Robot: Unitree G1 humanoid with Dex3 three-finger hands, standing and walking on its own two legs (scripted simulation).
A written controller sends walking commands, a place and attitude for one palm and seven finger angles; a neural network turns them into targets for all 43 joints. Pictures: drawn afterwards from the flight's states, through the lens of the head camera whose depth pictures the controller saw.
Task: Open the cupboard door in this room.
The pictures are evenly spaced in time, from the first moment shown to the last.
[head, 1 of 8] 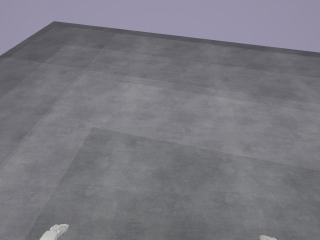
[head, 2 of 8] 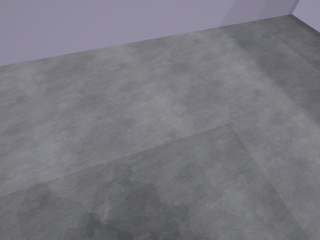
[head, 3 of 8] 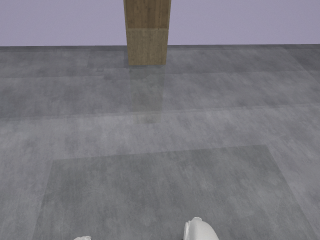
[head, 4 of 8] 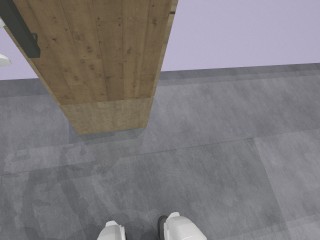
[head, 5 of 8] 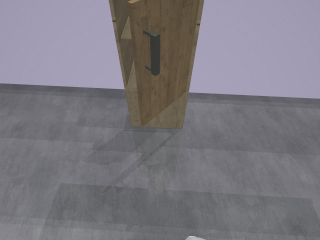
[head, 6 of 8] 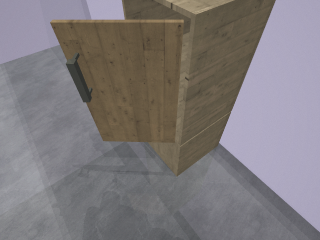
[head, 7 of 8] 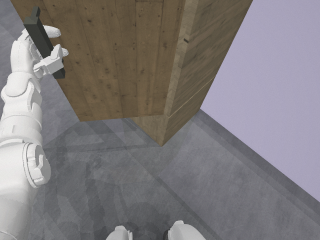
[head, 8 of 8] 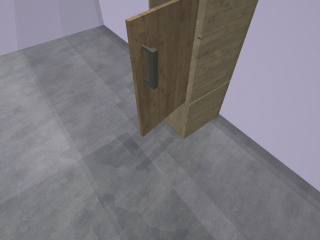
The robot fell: no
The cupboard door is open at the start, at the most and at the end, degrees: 0 100 100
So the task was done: yes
